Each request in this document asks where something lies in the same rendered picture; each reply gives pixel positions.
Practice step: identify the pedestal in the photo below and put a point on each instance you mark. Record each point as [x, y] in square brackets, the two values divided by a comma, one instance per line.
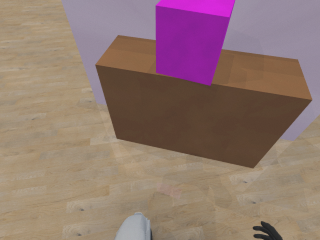
[252, 100]

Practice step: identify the right robot hand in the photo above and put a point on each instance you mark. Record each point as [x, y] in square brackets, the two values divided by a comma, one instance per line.
[268, 229]

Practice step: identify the carton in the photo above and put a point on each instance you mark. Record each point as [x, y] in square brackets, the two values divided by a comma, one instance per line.
[190, 36]

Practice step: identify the robot left thigh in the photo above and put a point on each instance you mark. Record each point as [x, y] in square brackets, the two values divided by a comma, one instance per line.
[135, 227]

